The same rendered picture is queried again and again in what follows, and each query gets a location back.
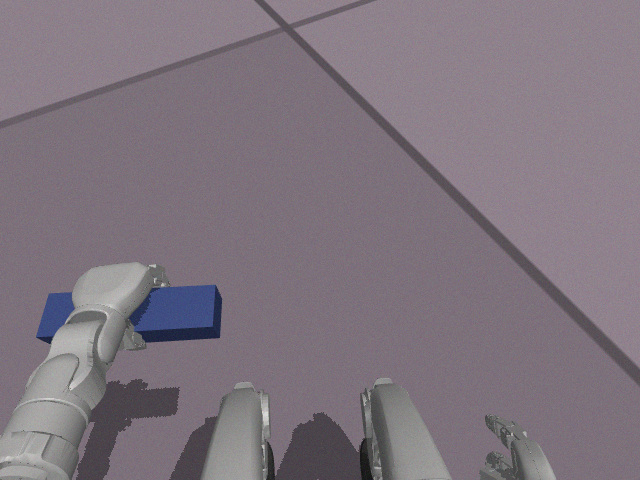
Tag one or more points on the carton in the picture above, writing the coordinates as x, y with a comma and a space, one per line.
167, 314

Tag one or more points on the right robot hand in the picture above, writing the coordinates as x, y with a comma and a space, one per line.
528, 459

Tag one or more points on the left robot hand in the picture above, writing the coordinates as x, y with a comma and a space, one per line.
122, 287

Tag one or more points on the left robot arm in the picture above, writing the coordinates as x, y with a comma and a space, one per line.
41, 439

